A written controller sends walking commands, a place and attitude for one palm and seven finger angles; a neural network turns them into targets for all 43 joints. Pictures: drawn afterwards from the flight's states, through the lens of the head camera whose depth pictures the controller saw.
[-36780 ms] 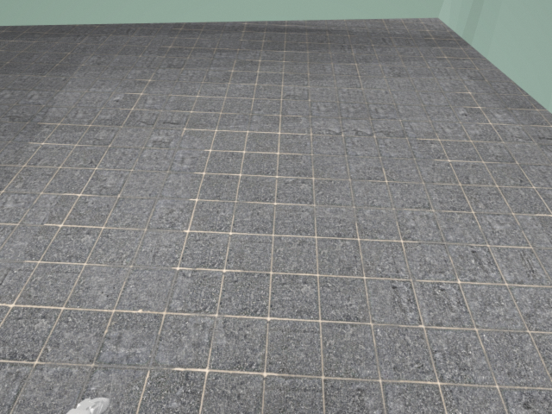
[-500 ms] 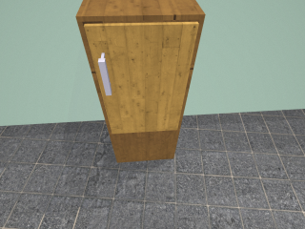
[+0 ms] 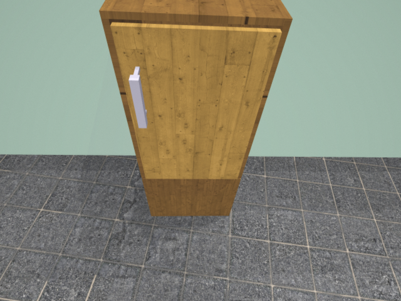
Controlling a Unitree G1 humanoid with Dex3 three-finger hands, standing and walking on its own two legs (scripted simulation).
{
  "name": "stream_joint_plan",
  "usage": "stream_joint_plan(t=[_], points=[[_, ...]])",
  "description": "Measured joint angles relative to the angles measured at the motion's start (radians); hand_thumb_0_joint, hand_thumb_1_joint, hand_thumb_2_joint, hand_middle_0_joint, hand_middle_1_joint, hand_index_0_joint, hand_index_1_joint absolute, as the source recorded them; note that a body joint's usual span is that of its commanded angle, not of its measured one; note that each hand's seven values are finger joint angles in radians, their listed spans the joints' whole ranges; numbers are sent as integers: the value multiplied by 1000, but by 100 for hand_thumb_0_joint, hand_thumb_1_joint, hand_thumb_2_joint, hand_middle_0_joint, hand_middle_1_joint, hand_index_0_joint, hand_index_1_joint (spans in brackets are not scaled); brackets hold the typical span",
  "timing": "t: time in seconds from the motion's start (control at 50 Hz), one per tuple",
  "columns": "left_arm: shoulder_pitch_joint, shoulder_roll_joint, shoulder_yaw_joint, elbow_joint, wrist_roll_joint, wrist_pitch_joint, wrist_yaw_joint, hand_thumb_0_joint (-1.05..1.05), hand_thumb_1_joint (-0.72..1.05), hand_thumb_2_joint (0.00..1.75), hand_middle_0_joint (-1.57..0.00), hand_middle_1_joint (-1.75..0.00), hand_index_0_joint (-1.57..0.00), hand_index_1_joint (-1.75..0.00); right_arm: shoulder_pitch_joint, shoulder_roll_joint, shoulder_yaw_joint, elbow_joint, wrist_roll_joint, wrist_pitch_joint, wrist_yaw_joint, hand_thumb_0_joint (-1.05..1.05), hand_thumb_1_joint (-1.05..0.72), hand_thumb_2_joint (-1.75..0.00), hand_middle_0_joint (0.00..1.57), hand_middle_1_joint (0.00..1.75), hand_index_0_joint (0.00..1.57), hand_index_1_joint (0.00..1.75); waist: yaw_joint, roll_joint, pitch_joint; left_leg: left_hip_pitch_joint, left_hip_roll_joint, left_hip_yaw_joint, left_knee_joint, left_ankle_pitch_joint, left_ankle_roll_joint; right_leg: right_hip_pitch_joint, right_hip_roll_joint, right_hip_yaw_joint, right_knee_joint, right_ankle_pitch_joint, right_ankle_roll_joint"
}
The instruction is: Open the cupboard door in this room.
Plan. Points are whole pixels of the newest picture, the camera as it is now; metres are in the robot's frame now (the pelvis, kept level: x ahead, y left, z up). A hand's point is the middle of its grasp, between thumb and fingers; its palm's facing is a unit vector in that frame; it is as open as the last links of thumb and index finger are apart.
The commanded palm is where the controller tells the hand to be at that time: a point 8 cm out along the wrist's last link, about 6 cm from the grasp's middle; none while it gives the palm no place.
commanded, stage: come to a stop and stand still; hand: left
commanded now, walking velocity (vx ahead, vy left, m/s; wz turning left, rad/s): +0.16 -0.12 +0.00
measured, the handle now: (140, 98) +0.57 +0.19 +0.07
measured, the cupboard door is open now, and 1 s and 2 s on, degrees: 0 0 0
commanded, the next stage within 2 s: look again from close up in 1.26 s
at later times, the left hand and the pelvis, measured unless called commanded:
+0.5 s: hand out of the picture +0.11 +0.13 -0.15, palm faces +0.14 -0.96 -0.24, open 7.3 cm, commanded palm none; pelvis +0.05 -0.05 +0.01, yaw +6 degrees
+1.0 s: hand out of the picture -0.01 +0.19 -0.16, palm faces +0.12 -0.97 -0.22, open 7.4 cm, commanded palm none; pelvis +0.01 +0.01 +0.02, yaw +5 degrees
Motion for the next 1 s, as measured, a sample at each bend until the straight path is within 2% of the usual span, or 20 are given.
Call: stream_joint_plan(t=[0.06, 0.1, 0.14, 0.18, 0.26, 0.32, 0.38, 0.42, 0.46, 0.52, 0.58, 0.66, 0.68, 0.74, 0.78, 0.82, 0.86, 0.92, 0.98, 1.0], points=[[-45, -2, 0, -7, 4, 15, -8, 1, 91, 90, -20, -30, -19, -30, 7, -3, 1, -17, 1, -23, -16, 1, -91, -90, 20, 30, 20, 30, -11, 12, 14, 46, 0, -14, -67, 21, -6, -182, 8, 41, 341, 30, 3], [-85, 6, 7, -30, 8, 14, -13, 1, 91, 90, -20, -30, -19, -30, 21, 1, 2, -16, 4, -28, -19, 0, -91, -90, 20, 30, 20, 30, -10, 14, 16, 83, 0, -30, -136, 52, -13, -277, -8, 54, 408, 95, 16], [-126, 12, 12, -59, 8, 11, -15, 1, 91, 90, -20, -30, -19, -30, 37, 5, 5, -8, 8, -26, -19, 0, -91, -90, 20, 30, 20, 30, -3, 16, 13, 117, 3, -47, -203, 81, -21, -345, -33, 65, 386, 158, 33], [-157, 31, 18, -71, 15, 18, 0, 3, 94, 90, -20, -30, -20, -30, 47, 10, 8, 1, 10, -19, -18, 0, -91, -90, 20, 30, 20, 30, 3, 18, 11, 145, 10, -60, -249, 97, -32, -378, -55, 75, 298, 203, 48], [-200, 57, 23, -94, 2, 14, -1, 3, 95, 90, -20, -30, -19, -30, 39, 12, 5, 9, 10, 2, -13, 1, -91, -90, 20, 30, 20, 30, 2, 34, 24, 172, 28, -84, -252, 79, -60, -342, -78, 76, 31, 256, 61], [-208, 72, 23, -113, 3, 0, -2, 2, 94, 90, -20, -30, -19, -30, 29, 12, -7, -1, 13, 18, -5, 1, -90, -90, 20, 30, 20, 30, 2, 32, 31, 161, 33, -89, -171, 18, -86, -263, -82, 63, -158, 386, 57], [-234, 55, 21, -120, 7, -10, 4, 2, 93, 90, -20, -30, -19, -30, -9, -18, -29, -27, 18, 43, 0, 1, -90, -90, 20, 30, 20, 30, -9, 67, 48, 69, 45, -107, 47, -123, -100, -263, -74, 33, -123, 274, 49], [-258, 38, 20, -134, 9, -7, 7, 1, 92, 90, -20, -30, -19, -30, -46, -42, -43, -44, 18, 63, -2, 1, -91, -90, 20, 30, 20, 30, -9, 78, 66, -14, 32, -115, 247, -181, -107, -261, -80, 18, -119, 264, 48], [-277, 24, 21, -150, 10, -1, 12, 1, 92, 90, -20, -30, -20, -30, -82, -68, -54, -62, 17, 78, 1, 1, -91, -90, 20, 30, 20, 30, -1, 78, 81, -82, 22, -116, 388, -178, -116, -255, -88, 9, -132, 279, 48], [-290, 21, 28, -173, 15, 4, 19, 1, 92, 90, -20, -30, -20, -30, -134, -101, -65, -92, 11, 95, 9, 1, -91, -90, 20, 30, 20, 30, 14, 66, 87, -138, 22, -113, 442, -144, -130, -255, -102, 3, -152, 300, 50], [-287, 38, 32, -187, 23, 12, 15, 0, 92, 90, -21, -30, -20, -30, -176, -121, -69, -125, 9, 93, 17, 1, -91, -90, 19, 30, 20, 30, 25, 42, 82, -132, 35, -104, 347, -122, -134, -266, -118, 8, -162, 320, 62], [-262, 75, 40, -190, 23, 33, 2, 0, 91, 90, -21, -30, -20, -30, -191, -125, -61, -167, 13, 61, 22, 1, -91, -90, 19, 30, 20, 30, 30, 9, 54, -20, 52, -79, 39, -18, -128, -298, -133, 22, -129, 324, 90], [-256, 85, 42, -188, 19, 43, 0, 0, 91, 90, -21, -30, -20, -30, -186, -122, -59, -174, 11, 50, 22, 1, -91, -90, 19, 30, 20, 30, 28, 2, 44, -5, 51, -77, -9, 8, -110, -314, -136, 27, -99, 302, 89], [-248, 112, 50, -169, 12, 76, 0, 1, 91, 90, -20, -30, -20, -30, -164, -92, -43, -181, -3, 49, 21, 0, -91, -90, 19, 30, 20, 30, 33, -15, 31, -10, 46, -66, -4, 28, -59, -366, -83, 93, 84, 101, 68], [-232, 123, 53, -161, 13, 76, -4, 1, 91, 90, -20, -30, -20, -30, -146, -70, -29, -173, -6, 54, 17, 0, -91, -90, 19, 30, 20, 30, 36, -14, 16, 3, 46, -65, -55, 59, -47, -387, -43, 109, 221, 94, 56], [-208, 127, 50, -155, 12, 65, -6, 1, 91, 90, -20, -30, -20, -30, -131, -50, -17, -160, -4, 57, 16, 1, -91, -90, 19, 30, 20, 30, 39, -12, 4, 22, 41, -60, -115, 94, -42, -371, -22, 100, 267, 103, 55], [-182, 123, 41, -144, 9, 57, -6, 1, 91, 90, -20, -30, -19, -30, -118, -34, -9, -145, 0, 54, 13, 1, -91, -90, 20, 30, 20, 30, 41, -5, -6, 38, 33, -52, -167, 123, -34, -319, -15, 80, 209, 97, 58], [-153, 104, 23, -118, 4, 50, -3, 1, 91, 90, -20, -30, -19, -30, -101, -26, -12, -127, 6, 42, 2, 0, -92, -90, 20, 30, 20, 30, 33, 8, -15, 53, 16, -38, -217, 152, -25, -205, -14, 58, 10, 91, 57], [-131, 86, 5, -90, 0, 29, 2, 1, 91, 90, -20, -30, -19, -30, -85, -28, -10, -98, 18, 33, 3, 0, -93, -90, 20, 30, 20, 30, 31, 5, -25, 43, -10, -14, -212, 152, -24, -82, -26, 65, -248, 205, 45], [-134, 70, 0, -72, -1, 24, 6, 1, 91, 90, -20, -30, -19, -30, -87, -35, -13, -83, 23, 32, 1, 0, -93, -90, 20, 30, 21, 30, 30, 22, -19, 45, -3, -11, -208, 150, -25, -73, -20, 67, -266, 201, 38]])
